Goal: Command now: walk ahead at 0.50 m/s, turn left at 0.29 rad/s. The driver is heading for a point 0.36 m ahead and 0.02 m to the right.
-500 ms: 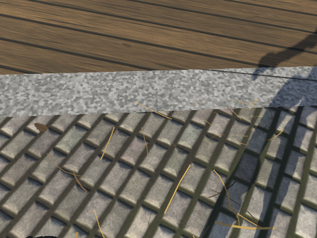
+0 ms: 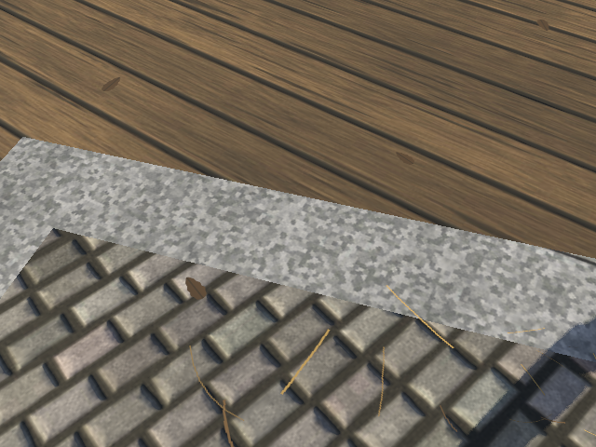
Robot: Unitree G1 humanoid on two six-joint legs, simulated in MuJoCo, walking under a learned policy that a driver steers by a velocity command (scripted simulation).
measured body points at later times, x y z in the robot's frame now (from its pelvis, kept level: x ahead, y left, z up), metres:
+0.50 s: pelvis +0.24 +0.07 +0.00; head +0.28 +0.08 +0.45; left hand +0.37 +0.34 -0.12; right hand +0.35 -0.20 -0.11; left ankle +0.25 +0.15 -0.74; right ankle +0.32 -0.09 -0.70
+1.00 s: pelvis +0.32 +0.03 -0.01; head +0.34 +0.03 +0.44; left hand +0.46 +0.29 -0.13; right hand +0.40 -0.23 -0.15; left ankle +0.25 +0.15 -0.74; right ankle +0.37 -0.07 -0.74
